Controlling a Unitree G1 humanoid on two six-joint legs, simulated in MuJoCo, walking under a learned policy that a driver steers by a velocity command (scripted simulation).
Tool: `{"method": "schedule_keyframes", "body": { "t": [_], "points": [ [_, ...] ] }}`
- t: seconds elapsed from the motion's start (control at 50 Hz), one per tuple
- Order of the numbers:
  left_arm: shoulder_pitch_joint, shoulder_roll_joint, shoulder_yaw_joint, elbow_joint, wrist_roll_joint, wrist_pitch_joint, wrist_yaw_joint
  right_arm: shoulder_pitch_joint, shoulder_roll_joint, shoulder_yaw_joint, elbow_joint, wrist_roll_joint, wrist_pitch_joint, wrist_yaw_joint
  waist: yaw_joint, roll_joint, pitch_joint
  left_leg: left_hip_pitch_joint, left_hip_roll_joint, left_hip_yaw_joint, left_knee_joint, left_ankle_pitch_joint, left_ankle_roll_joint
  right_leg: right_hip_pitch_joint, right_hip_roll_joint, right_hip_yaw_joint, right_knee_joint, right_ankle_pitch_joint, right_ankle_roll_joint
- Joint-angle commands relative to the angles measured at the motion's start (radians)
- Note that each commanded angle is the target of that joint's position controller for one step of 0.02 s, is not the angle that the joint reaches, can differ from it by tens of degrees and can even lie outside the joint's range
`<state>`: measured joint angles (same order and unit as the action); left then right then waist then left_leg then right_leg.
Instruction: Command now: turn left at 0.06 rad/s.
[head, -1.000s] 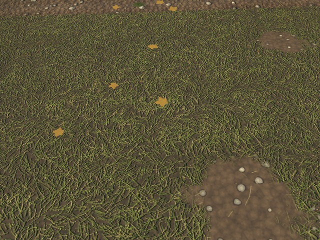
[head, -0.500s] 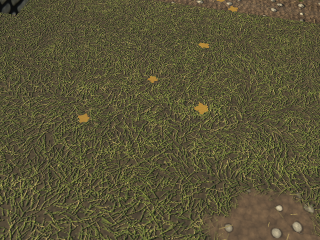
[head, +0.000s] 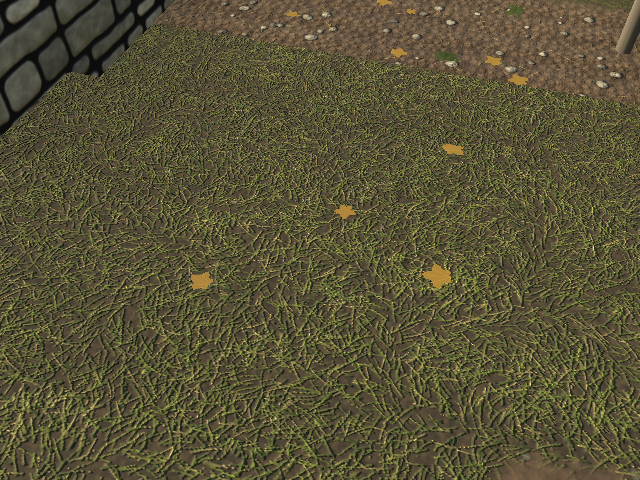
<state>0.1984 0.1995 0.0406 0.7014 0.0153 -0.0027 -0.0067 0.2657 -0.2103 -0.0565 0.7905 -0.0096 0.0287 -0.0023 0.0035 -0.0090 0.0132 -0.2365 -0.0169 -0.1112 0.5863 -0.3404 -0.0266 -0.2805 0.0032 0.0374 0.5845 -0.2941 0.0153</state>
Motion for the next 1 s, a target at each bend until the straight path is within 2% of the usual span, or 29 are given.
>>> {"method": "schedule_keyframes", "body": {
  "t": [0.02,0.16,0.2,0.24,0.28,0.32,0.34,0.36,0.38,0.4,0.42,0.44,0.46,0.5,0.54,0.64,0.68,0.74,0.78,0.8,0.82,0.84,0.86,0.88,0.9,0.92,0.94,0.96,1.0],
  "points": [
    [-0.017,0.101,0.031,-0.069,-0.003,-0.012,0.004,-0.004,-0.095,-0.023,-0.045,0.003,-0.017,-0.01,0.007,0.039,-0.03,-0.038,0.036,-0.04,-0.104,0.166,0.027,0.066,-0.041,0.038,-0.07,0.178,-0.021],
    [0.009,0.097,0.034,-0.032,-0.007,-0.012,0.012,0.014,-0.083,-0.022,-0.001,0.006,-0.016,-0.022,0.004,0.018,-0.014,-0.01,0.032,-0.034,-0.099,0.217,0.026,0.07,-0.035,0.028,-0.073,0.201,-0.008],
    [0.031,0.097,0.036,-0.011,-0.009,-0.006,0.019,0.036,-0.086,-0.025,0.022,0.012,-0.011,-0.028,-0.001,0.031,-0.019,-0.009,0.015,-0.022,-0.108,0.023,0.043,0.058,0.0,-0.005,-0.056,0.007,-0.01],
    [0.028,0.104,0.039,-0.011,-0.025,-0.008,0.027,0.064,-0.113,-0.035,0.03,0.027,-0.013,-0.032,-0.015,0.055,0.043,-0.058,0.022,-0.054,-0.131,-0.306,0.097,-0.035,0.037,-0.031,-0.004,-0.267,-0.03],
    [0.017,0.087,0.033,-0.022,-0.045,-0.039,0.029,0.113,-0.135,-0.037,0.037,0.036,-0.035,-0.034,-0.038,0.118,0.118,-0.056,0.113,-0.208,-0.211,-0.484,0.175,-0.166,0.044,-0.038,0.093,-0.304,-0.047],
    [-0.011,0.07,0.028,-0.041,-0.066,-0.085,0.022,0.133,-0.175,-0.044,0.048,0.038,-0.061,-0.032,-0.042,0.214,0.167,-0.028,0.246,-0.441,-0.297,-0.478,0.272,-0.267,0.033,-0.044,0.207,-0.195,-0.068],
    [-0.013,0.079,0.032,-0.044,-0.065,-0.103,0.015,0.113,-0.172,-0.041,0.046,0.038,-0.07,-0.032,-0.03,0.219,0.178,-0.034,0.266,-0.461,-0.281,-0.374,0.282,-0.269,0.015,-0.023,0.184,-0.18,-0.089],
    [0.034,0.083,0.036,-0.028,-0.059,-0.114,0.007,0.084,-0.158,-0.037,0.041,0.038,-0.073,-0.03,-0.002,0.217,0.149,-0.048,0.25,-0.411,-0.241,-0.278,0.263,-0.195,0.009,-0.021,0.114,-0.167,-0.107],
    [0.137,0.092,0.045,0.013,-0.053,-0.118,0.0,0.034,-0.134,-0.032,0.029,0.037,-0.071,-0.026,0.046,0.186,0.104,-0.123,0.199,-0.313,-0.172,-0.193,0.217,-0.024,0.009,-0.008,0.02,-0.119,-0.121],
    [0.27,0.146,0.065,0.058,-0.045,-0.12,-0.002,-0.051,-0.094,-0.02,-0.002,0.038,-0.073,-0.028,0.104,0.07,0.08,-0.252,0.089,-0.138,0.016,-0.09,0.14,0.141,-0.046,0.129,-0.101,-0.13,-0.152],
    [0.404,0.288,0.107,0.098,-0.035,-0.125,-0.015,-0.097,-0.072,-0.015,-0.05,0.045,-0.095,-0.032,0.131,-0.261,0.05,-0.485,-0.066,0.053,0.414,-0.047,0.047,0.359,-0.246,0.563,-0.277,-0.105,-0.27],
    [0.396,0.245,0.09,0.088,-0.02,-0.124,-0.022,-0.099,-0.118,-0.026,-0.053,0.038,-0.119,-0.033,0.12,-0.256,0.046,-0.667,-0.048,-0.022,0.591,-0.216,0.04,0.443,-0.368,0.781,-0.336,0.019,-0.334],
    [0.347,0.2,0.073,0.077,-0.023,-0.12,-0.019,-0.089,-0.135,-0.034,-0.04,0.041,-0.132,-0.026,0.084,-0.152,0.087,-0.732,0.003,-0.04,0.666,-0.185,0.059,0.456,-0.361,0.682,-0.289,0.13,-0.312],
    [0.289,0.159,0.057,0.066,-0.029,-0.102,-0.013,-0.071,-0.109,-0.029,-0.016,0.033,-0.127,-0.014,0.049,-0.042,0.062,-0.725,0.075,0.016,0.631,-0.035,0.07,0.421,-0.294,0.446,-0.263,0.308,-0.256],
    [0.281,0.115,0.038,0.083,-0.024,-0.084,-0.011,-0.075,-0.088,-0.029,-0.011,0.031,-0.108,0.005,0.033,-0.099,0.033,-0.59,0.108,0.051,0.503,0.085,0.062,0.329,-0.221,0.276,-0.3,0.417,-0.202],
    [0.315,0.17,0.044,0.127,-0.03,-0.062,0.028,-0.263,-0.021,0.008,-0.079,0.02,-0.105,0.028,0.064,-0.079,0.064,-0.429,0.042,0.129,0.088,0.316,0.027,0.203,-0.166,0.11,-0.374,0.457,-0.185],
    [0.332,0.197,0.05,0.146,-0.037,-0.061,0.036,-0.312,-0.041,0.009,-0.099,0.023,-0.11,0.034,0.071,-0.096,0.073,-0.347,0.021,0.142,0.012,0.37,0.023,0.168,-0.183,0.106,-0.399,0.389,-0.194],
    [0.32,0.196,0.048,0.173,-0.042,-0.061,0.036,-0.368,-0.09,-0.002,-0.14,0.033,-0.124,0.047,0.051,-0.09,0.097,-0.304,0.017,0.121,-0.067,0.375,0.062,0.212,-0.221,0.115,-0.397,0.414,-0.182],
    [0.304,0.204,0.051,0.179,-0.033,-0.051,0.033,-0.29,-0.126,-0.018,-0.124,0.033,-0.131,0.052,-0.002,-0.119,0.019,-0.176,-0.012,0.139,-0.04,0.326,0.104,0.275,-0.23,0.091,-0.281,0.691,-0.167],
    [0.284,0.205,0.05,0.173,-0.031,-0.044,0.032,-0.159,-0.155,-0.035,-0.086,0.034,-0.131,0.05,-0.069,-0.117,-0.058,-0.022,-0.038,0.156,-0.04,0.292,0.135,0.27,-0.202,0.064,-0.147,0.843,-0.148],
    [0.259,0.202,0.044,0.163,-0.026,-0.04,0.031,0.011,-0.2,-0.054,-0.042,0.029,-0.13,0.043,-0.148,-0.089,-0.149,0.215,0.01,0.105,-0.033,0.287,0.185,0.157,-0.161,0.032,0.068,0.802,-0.117],
    [0.36,0.109,0.018,0.148,-0.015,-0.049,0.021,0.146,-0.283,-0.072,-0.026,0.008,-0.128,0.037,-0.137,0.089,-0.317,0.578,0.267,-0.275,-0.059,0.125,0.324,-0.158,-0.044,-0.005,0.461,0.395,-0.065],
    [0.408,0.065,0.003,0.167,-0.027,-0.071,0.009,0.174,-0.255,-0.06,-0.007,0.022,-0.129,0.044,-0.117,0.266,-0.414,0.662,0.389,-0.646,-0.237,-0.081,0.407,-0.347,0.074,0.104,0.67,-0.269,-0.056],
    [0.304,0.171,0.034,0.15,-0.057,-0.084,0.006,0.102,-0.188,-0.042,-0.008,0.033,-0.126,0.042,-0.117,0.206,-0.241,0.536,0.354,-0.568,-0.29,-0.127,0.353,-0.452,0.011,0.115,0.747,-0.233,-0.066],
    [0.214,0.2,0.042,0.124,-0.06,-0.088,0.009,0.009,-0.163,-0.033,-0.024,0.029,-0.125,0.041,-0.092,0.139,-0.113,0.357,0.329,-0.431,-0.319,-0.026,0.316,-0.447,-0.036,0.084,0.729,-0.129,-0.075],
    [0.177,0.195,0.044,0.12,-0.041,-0.085,0.018,-0.056,-0.15,-0.026,-0.033,0.017,-0.126,0.044,-0.057,0.064,-0.052,0.202,0.293,-0.324,-0.344,0.108,0.3,-0.391,-0.078,0.069,0.682,-0.052,-0.071],
    [0.188,0.178,0.049,0.126,-0.028,-0.076,0.023,-0.097,-0.125,-0.019,-0.037,0.007,-0.131,0.047,-0.019,0.063,-0.029,0.106,0.255,-0.24,-0.368,0.191,0.287,-0.332,-0.112,0.071,0.629,-0.009,-0.067],
    [0.215,0.16,0.049,0.132,-0.03,-0.065,0.027,-0.11,-0.108,-0.014,-0.031,0.007,-0.134,0.048,0.01,0.071,-0.038,0.05,0.237,-0.202,-0.398,0.202,0.286,-0.272,-0.134,0.079,0.585,0.011,-0.067],
    [0.2,0.139,0.047,0.122,-0.031,-0.049,0.033,-0.109,-0.112,-0.013,-0.015,0.017,-0.144,0.045,0.026,0.075,-0.017,-0.007,0.226,-0.152,-0.452,0.201,0.294,-0.255,-0.154,0.067,0.492,0.022,-0.055]
  ]
}}
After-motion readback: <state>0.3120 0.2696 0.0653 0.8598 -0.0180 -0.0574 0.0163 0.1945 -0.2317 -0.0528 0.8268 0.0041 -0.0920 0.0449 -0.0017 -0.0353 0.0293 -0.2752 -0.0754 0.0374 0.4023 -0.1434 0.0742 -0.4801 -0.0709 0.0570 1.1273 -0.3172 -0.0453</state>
